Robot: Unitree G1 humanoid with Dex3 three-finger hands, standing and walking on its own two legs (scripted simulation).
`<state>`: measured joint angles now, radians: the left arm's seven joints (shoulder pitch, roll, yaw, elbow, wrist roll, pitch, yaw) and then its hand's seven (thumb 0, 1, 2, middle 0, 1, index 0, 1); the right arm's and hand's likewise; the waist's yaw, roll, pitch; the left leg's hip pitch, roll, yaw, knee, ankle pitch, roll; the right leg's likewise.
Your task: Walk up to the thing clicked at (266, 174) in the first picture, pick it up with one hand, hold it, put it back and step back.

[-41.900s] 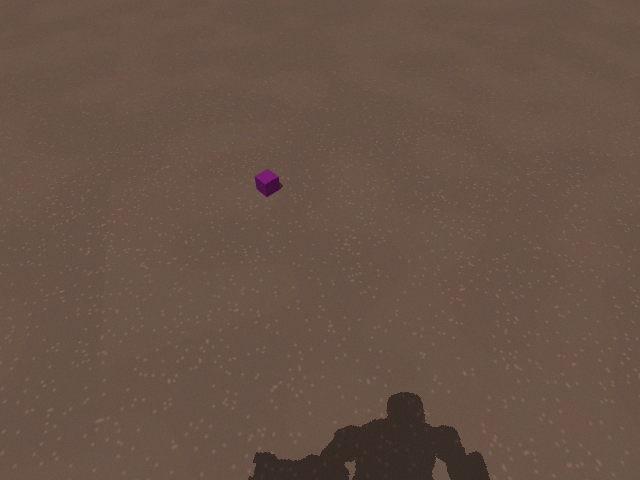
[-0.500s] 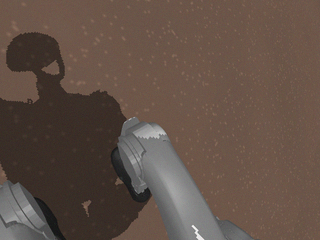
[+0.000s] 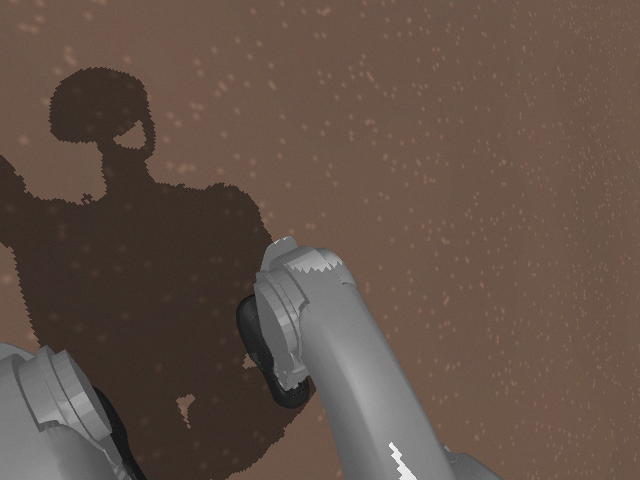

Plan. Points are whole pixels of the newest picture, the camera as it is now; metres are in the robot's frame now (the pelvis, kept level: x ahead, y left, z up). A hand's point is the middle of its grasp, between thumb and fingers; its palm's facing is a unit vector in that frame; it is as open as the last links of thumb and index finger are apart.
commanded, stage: settle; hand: left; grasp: from above
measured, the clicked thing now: out of the picture +0.46 +0.37 -0.29
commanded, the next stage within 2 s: lift in 0.50 s
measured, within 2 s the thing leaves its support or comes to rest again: neither
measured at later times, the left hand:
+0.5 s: hand out of the picture +0.44 +0.37 -0.17, palm faces -0.18 -0.39 -0.90, open 10.5 cm
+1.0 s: hand out of the picture +0.43 +0.36 -0.08, palm faces -0.13 -0.40 -0.91, open 10.5 cm
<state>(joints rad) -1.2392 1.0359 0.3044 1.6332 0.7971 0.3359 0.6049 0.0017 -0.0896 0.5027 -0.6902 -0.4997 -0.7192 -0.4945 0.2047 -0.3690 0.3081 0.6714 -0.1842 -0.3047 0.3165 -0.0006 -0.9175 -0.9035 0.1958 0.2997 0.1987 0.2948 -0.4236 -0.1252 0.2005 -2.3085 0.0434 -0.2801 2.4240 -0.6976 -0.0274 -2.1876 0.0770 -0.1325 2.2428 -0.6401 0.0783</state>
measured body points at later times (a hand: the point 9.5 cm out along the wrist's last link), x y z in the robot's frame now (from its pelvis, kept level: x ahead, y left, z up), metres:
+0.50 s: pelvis +0.00 -0.01 +0.00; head +0.26 +0.10 +0.35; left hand +0.45 +0.39 -0.12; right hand +0.04 -0.27 -0.07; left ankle +0.06 +0.14 -0.31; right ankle +0.12 -0.13 -0.31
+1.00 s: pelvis +0.01 -0.02 +0.03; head +0.23 +0.05 +0.42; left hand +0.44 +0.38 -0.02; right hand +0.08 -0.27 -0.08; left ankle +0.06 +0.14 -0.31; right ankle +0.12 -0.13 -0.31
